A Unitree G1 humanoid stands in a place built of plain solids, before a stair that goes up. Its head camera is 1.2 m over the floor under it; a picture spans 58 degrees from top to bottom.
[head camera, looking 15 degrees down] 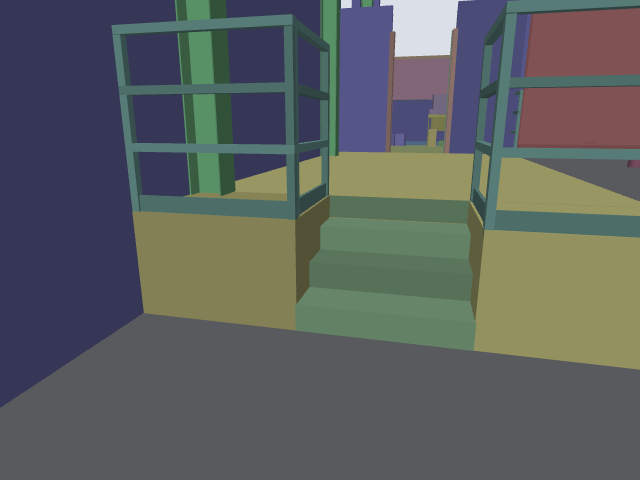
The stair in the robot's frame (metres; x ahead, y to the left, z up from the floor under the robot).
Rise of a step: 0.17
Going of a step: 0.30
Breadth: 1.02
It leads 14 degrees to the right of straight ahead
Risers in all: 4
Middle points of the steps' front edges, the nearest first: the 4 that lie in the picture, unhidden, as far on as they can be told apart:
2.25 -0.35 0.17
2.54 -0.42 0.34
2.83 -0.49 0.51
3.12 -0.56 0.68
